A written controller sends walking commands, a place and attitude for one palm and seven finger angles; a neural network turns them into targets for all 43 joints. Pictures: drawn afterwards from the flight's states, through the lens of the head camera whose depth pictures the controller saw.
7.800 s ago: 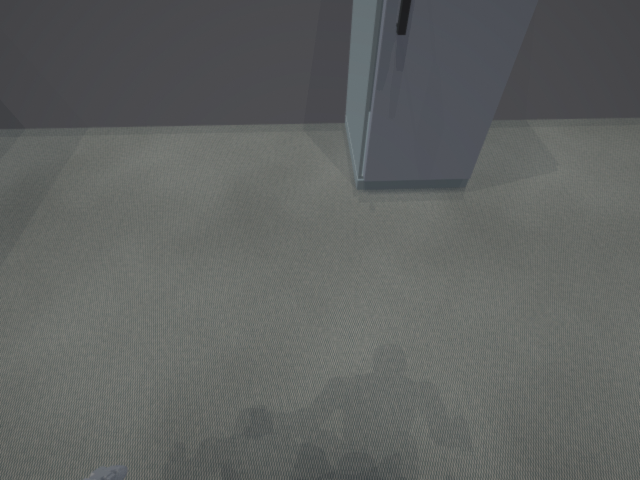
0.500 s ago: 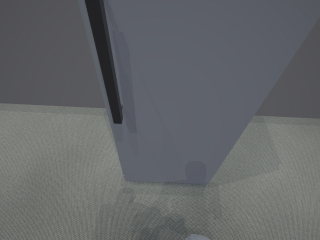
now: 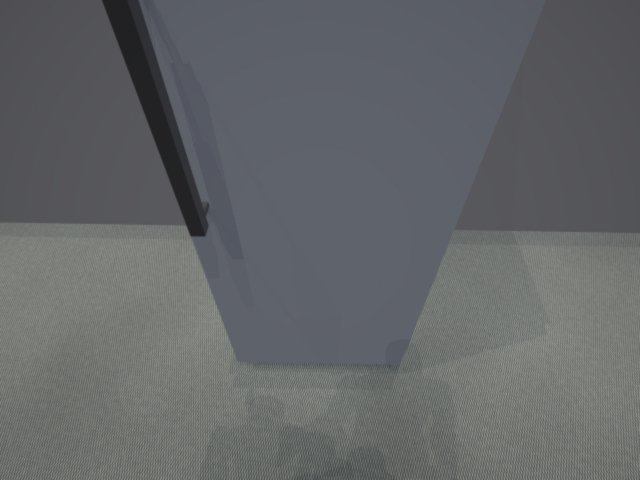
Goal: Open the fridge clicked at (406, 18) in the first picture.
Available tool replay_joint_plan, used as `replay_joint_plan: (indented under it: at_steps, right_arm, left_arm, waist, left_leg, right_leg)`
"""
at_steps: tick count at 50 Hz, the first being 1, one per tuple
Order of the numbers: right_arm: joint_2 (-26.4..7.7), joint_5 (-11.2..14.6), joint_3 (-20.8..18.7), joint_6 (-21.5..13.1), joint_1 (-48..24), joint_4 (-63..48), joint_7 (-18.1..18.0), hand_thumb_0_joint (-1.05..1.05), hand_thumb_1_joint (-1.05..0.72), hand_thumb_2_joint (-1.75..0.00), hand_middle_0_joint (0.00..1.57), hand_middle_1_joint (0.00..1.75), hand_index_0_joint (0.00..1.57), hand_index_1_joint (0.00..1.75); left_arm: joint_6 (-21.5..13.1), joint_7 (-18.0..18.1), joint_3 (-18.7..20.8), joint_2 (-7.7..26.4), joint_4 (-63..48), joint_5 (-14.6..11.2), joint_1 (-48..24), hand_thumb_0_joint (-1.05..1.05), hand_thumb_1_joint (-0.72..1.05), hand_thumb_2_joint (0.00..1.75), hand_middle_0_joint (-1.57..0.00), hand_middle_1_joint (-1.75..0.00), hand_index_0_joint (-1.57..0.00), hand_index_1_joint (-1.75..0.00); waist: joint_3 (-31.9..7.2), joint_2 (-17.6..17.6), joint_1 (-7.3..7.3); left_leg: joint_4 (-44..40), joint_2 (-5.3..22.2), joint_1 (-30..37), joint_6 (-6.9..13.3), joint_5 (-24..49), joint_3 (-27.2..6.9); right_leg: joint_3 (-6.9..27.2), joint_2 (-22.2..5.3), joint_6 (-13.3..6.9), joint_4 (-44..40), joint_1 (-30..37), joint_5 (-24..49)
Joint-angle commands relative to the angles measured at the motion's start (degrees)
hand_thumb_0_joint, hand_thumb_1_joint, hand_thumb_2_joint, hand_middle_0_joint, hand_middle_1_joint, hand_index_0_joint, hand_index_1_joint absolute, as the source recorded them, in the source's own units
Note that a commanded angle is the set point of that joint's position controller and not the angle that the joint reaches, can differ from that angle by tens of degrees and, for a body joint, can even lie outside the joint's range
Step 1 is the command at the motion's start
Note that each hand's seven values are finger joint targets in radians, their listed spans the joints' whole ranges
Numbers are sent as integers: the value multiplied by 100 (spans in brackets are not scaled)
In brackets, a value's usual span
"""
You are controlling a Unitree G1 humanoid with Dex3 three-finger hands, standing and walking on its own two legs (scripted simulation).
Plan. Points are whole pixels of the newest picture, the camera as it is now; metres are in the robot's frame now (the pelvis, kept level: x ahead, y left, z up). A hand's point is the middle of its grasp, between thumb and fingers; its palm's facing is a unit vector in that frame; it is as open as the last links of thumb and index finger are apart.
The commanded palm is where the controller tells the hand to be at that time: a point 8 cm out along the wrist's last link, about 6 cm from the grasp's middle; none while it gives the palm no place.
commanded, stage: come to a stop and stand still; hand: left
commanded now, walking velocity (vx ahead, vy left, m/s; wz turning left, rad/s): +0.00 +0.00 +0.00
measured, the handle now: (173, 131) +0.51 +0.23 +0.17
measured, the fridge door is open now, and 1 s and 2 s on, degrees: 0 0 0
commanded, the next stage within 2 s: look again from close up in 0.90 s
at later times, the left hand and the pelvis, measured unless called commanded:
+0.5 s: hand out of the picture -0.04 +0.16 -0.17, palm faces +0.03 -0.98 -0.17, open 7.4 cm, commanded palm none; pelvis -0.01 +0.01 +0.00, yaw -1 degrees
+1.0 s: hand out of the picture +0.03 +0.20 -0.16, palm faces +0.02 -0.97 -0.24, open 7.3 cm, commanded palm none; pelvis +0.01 +0.02 +0.00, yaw -1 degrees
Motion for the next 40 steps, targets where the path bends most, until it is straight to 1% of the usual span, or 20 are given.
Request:
replay_joint_plan:
  at_steps: [1,3,8,10,14,20,21,22,23,24,25,27,28,29,30,31,36,38,39,40]
  right_arm:
    - [-494,-4,7,-152,133,-94,-3,0,-90,-90,20,30,20,30]
    - [-465,-11,11,-127,218,-63,0,0,-90,-90,20,30,20,30]
    - [-353,-21,27,-77,615,30,-2,0,-90,-90,20,30,20,30]
    - [-314,-16,26,-75,735,43,-5,0,-90,-90,20,30,20,30]
    - [-266,-20,43,-84,917,69,-6,0,-90,-90,20,30,20,30]
    - [-219,-1,78,-146,997,89,-30,0,-90,-90,20,30,20,30]
    - [-551,5,29,-224,252,-252,65,0,-90,-90,20,30,20,30]
    - [-206,-9,77,-170,754,-424,72,0,-90,-90,20,30,20,30]
    - [-183,-17,66,-186,965,-379,82,0,-90,-90,20,30,20,30]
    - [-124,-17,89,-220,1197,-367,85,0,-90,-90,20,30,20,30]
    - [-108,-36,105,-258,1327,-361,86,0,-90,-90,20,30,20,30]
    - [-224,-38,127,-302,1187,-423,58,0,-90,-90,20,30,20,30]
    - [-281,-27,135,-314,1089,-468,40,0,-90,-90,20,30,20,30]
    - [-330,-17,142,-322,1033,-508,32,0,-90,-90,20,30,20,30]
    - [-348,-22,143,-350,1021,-505,29,0,-90,-90,20,30,20,30]
    - [-407,-14,155,-372,1007,-512,23,0,-90,-90,20,30,20,30]
    - [-500,-13,175,-384,975,-427,4,0,-90,-90,20,30,20,30]
    - [-521,-15,174,-376,932,-385,6,0,-90,-90,20,30,20,30]
    - [-524,-14,179,-370,923,-357,10,0,-90,-90,20,30,20,30]
    - [-505,-17,173,-374,900,-338,11,0,-90,-90,20,30,20,30]
  left_arm:
    - [-66,-15,79,587,-60,16,304,0,90,90,-20,-30,-20,-30]
    - [-65,-25,61,585,38,18,402,0,90,90,-20,-30,-20,-30]
    - [-74,-23,40,549,148,32,525,0,90,90,-20,-30,-20,-30]
    - [-91,-20,34,511,170,42,615,0,90,90,-20,-30,-20,-30]
    - [-113,-13,34,447,222,38,734,0,90,90,-20,-30,-20,-30]
    - [-156,-1,9,333,306,35,907,0,90,90,-20,-30,-20,-30]
    - [-258,217,-51,532,403,113,1439,0,90,90,-20,-30,-20,-30]
    - [-312,163,1,793,180,100,1213,0,90,90,-20,-30,-20,-30]
    - [-332,130,23,785,63,108,982,0,90,90,-20,-30,-20,-30]
    - [-340,110,23,691,-6,112,869,0,90,90,-20,-30,-20,-30]
    - [-351,83,18,641,-19,104,768,0,90,90,-20,-30,-20,-30]
    - [-316,38,-56,407,30,68,829,0,90,90,-20,-30,-20,-30]
    - [-299,26,-76,336,51,63,909,0,90,90,-20,-30,-20,-30]
    - [-289,15,-93,307,72,60,958,0,90,90,-20,-30,-20,-30]
    - [-295,6,-98,316,91,65,953,0,90,90,-20,-30,-20,-30]
    - [-301,2,-100,304,89,54,965,0,90,90,-20,-30,-20,-30]
    - [-299,5,-103,384,91,35,879,0,90,90,-20,-30,-20,-30]
    - [-288,5,-99,408,65,31,835,0,90,90,-20,-30,-20,-30]
    - [-286,5,-97,428,59,30,811,0,90,90,-20,-30,-20,-30]
    - [-286,6,-87,435,51,40,795,0,90,90,-20,-30,-20,-30]
  waist:
    - [-46,599,219]
    - [155,359,224]
    - [399,-59,108]
    - [329,-200,76]
    - [311,-246,33]
    - [212,-69,36]
    - [463,91,315]
    - [-407,-4,-65]
    - [-552,-27,-172]
    - [-498,41,-261]
    - [-388,200,-264]
    - [115,400,-122]
    - [292,397,-44]
    - [413,225,5]
    - [415,242,31]
    - [366,106,51]
    - [388,-24,40]
    - [411,-53,46]
    - [396,-167,37]
    - [363,-84,42]
  left_leg:
    - [-1242,669,-711,260,35,-666]
    - [-1311,518,-871,226,-407,-568]
    - [-1174,321,-720,210,-542,-357]
    - [-1095,294,-579,218,-440,-301]
    - [-985,244,-532,219,-381,-217]
    - [-1001,321,-438,219,-130,-236]
    - [86,351,-861,-1,-247,255]
    - [453,1,-575,60,-537,-21]
    - [410,47,-281,118,-415,65]
    - [148,15,-124,152,-87,3]
    - [-75,97,-60,167,25,-64]
    - [-610,350,-729,269,49,-444]
    - [-815,419,-1024,316,-84,-567]
    - [-955,435,-1216,338,-227,-620]
    - [-1046,446,-1245,346,-93,-647]
    - [-1090,451,-1229,346,7,-668]
    - [-1080,385,-912,323,369,-536]
    - [-1104,375,-851,314,331,-504]
    - [-1099,361,-816,313,313,-503]
    - [-1107,360,-745,313,413,-485]
  right_leg:
    - [766,-601,240,-769,805,89]
    - [843,-636,236,-929,813,-194]
    - [1049,-697,231,-1335,332,-1035]
    - [1086,-704,225,-1417,234,-1132]
    - [1145,-726,220,-1457,70,-1296]
    - [1065,-711,170,-1312,157,-813]
    - [1109,-920,421,-1132,267,196]
    - [1762,-1312,-32,-1307,230,-1183]
    - [1672,-1336,-250,-1324,-178,-1819]
    - [1499,-1219,-292,-1162,-405,-1611]
    - [1228,-1076,-256,-917,-539,-1413]
    - [975,-711,-59,-602,-307,-1029]
    - [908,-620,-20,-500,-87,-776]
    - [856,-585,4,-445,94,-596]
    - [804,-579,4,-349,250,-323]
    - [783,-580,21,-317,392,-143]
    - [798,-650,30,-368,484,234]
    - [809,-666,42,-407,467,208]
    - [824,-679,41,-433,474,184]
    - [821,-685,35,-419,492,256]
